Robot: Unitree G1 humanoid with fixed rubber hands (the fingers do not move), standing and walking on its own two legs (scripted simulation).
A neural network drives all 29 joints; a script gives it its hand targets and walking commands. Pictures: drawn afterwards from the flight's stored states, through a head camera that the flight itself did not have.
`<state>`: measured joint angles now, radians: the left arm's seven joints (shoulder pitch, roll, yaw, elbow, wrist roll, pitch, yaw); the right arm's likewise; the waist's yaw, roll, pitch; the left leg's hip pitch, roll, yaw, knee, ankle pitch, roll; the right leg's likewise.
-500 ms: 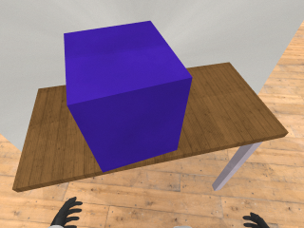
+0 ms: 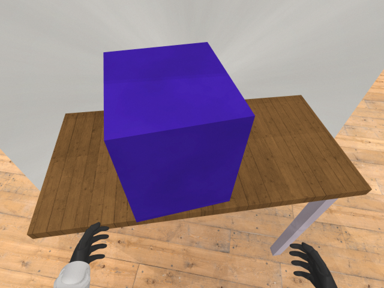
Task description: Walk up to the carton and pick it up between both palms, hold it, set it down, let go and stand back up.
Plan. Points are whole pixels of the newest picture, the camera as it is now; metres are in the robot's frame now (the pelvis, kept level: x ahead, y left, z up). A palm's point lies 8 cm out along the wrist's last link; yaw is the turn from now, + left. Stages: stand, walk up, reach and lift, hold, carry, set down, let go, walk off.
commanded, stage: reach and lift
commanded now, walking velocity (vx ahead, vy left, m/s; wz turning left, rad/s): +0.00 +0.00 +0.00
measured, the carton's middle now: (171, 132) +0.44 +0.06 +0.07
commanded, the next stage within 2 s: none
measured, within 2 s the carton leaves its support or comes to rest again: neither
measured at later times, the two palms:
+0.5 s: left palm (76, 258) +0.18 +0.24 -0.01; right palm (318, 261) +0.17 -0.24 -0.01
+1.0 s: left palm (76, 240) +0.20 +0.22 +0.03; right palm (315, 225) +0.22 -0.23 +0.04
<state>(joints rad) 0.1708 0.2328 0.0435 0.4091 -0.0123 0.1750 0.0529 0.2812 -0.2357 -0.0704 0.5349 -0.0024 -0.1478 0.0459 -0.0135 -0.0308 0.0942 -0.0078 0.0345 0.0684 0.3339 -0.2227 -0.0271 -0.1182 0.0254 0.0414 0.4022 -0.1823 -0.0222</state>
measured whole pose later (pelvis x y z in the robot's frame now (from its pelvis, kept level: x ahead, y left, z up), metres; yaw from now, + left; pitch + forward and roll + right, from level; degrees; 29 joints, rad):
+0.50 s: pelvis +0.01 +0.02 +0.00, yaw +0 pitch -5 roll +0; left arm 0.34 0.14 0.00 0.16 -0.02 0.03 0.14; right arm 0.36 -0.31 -0.05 0.38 0.20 -0.17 0.14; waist 0.03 -0.02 0.04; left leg 0.03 0.03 0.07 0.28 -0.21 -0.01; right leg -0.06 0.02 0.04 0.29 -0.15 0.00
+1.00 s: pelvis +0.01 +0.01 +0.00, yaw +1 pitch -3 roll +0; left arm 0.28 0.13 0.00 -0.03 -0.09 0.07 0.18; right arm 0.29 -0.35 -0.04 0.15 0.31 -0.10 0.13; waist 0.06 -0.03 0.02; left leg -0.03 0.03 0.04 0.29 -0.20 -0.02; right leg -0.11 0.02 0.02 0.32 -0.15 -0.02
